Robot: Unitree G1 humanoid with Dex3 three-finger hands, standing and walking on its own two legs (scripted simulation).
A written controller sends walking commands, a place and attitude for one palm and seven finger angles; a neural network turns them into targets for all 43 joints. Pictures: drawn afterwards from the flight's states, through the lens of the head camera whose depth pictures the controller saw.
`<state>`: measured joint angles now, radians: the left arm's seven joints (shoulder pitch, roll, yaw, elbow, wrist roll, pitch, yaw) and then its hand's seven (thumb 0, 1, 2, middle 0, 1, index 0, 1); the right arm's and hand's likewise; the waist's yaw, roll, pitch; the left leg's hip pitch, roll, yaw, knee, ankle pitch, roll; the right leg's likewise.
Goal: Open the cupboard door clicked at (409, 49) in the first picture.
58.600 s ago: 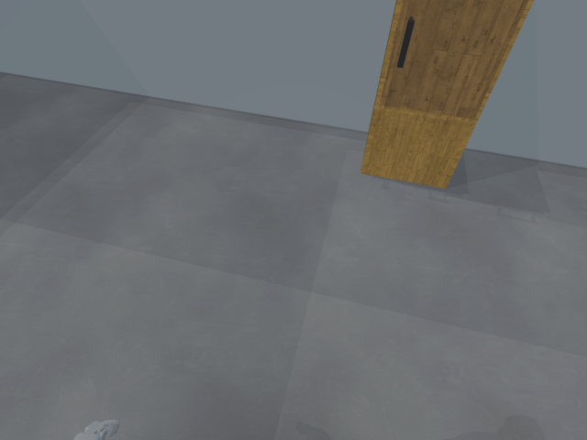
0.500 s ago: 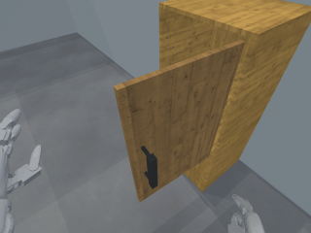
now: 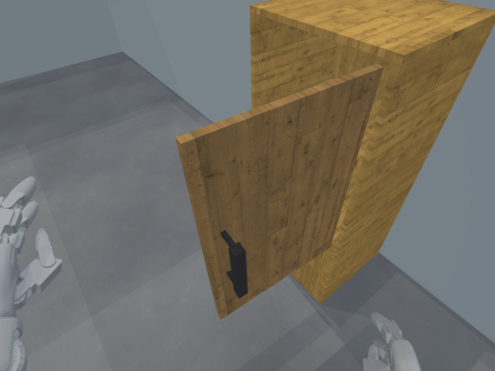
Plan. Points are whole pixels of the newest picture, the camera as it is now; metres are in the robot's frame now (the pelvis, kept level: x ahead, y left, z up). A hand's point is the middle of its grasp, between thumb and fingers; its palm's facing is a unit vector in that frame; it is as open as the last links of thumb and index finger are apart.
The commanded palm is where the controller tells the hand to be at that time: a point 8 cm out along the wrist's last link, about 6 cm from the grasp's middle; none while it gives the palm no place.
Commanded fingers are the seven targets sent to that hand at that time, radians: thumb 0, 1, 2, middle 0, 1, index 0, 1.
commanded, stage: step back with the hand held close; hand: left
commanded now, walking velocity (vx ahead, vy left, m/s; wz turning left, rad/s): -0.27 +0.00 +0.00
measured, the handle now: (233, 264) +0.34 +0.08 -0.07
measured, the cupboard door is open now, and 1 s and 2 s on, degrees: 86 86 86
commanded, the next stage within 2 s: stop stepping back and stand still in 1.00 s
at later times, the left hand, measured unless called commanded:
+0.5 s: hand (8, 306) +0.13 +0.29 +0.16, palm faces +0.42 -0.74 -0.52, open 7.4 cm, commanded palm +0.07 +0.32 +0.17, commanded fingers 0.00 0.90 0.90 -0.20 -0.30 -0.20 -0.30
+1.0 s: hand out of the picture +0.01 +0.30 +0.16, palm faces +0.59 -0.66 -0.47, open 7.4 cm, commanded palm -0.06 +0.32 +0.17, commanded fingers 0.00 0.90 0.90 -0.20 -0.30 -0.20 -0.30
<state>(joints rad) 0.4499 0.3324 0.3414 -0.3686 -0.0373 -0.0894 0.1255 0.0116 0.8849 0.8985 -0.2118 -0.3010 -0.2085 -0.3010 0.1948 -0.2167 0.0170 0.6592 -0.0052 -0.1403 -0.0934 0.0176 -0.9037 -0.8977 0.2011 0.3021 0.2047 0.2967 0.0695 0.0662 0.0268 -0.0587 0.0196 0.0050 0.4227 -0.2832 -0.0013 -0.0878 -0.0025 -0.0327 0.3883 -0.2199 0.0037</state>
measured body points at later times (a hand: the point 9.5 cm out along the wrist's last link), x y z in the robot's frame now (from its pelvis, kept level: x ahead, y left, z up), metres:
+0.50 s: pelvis -0.07 +0.02 -0.01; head -0.05 +0.02 +0.44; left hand +0.10 +0.33 +0.18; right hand +0.12 -0.22 -0.08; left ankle -0.03 +0.12 -0.74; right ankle +0.00 -0.12 -0.74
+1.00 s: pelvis -0.16 +0.00 -0.03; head -0.14 +0.02 +0.42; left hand -0.03 +0.33 +0.18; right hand +0.05 -0.22 -0.11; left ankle -0.07 +0.12 -0.73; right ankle +0.00 -0.11 -0.74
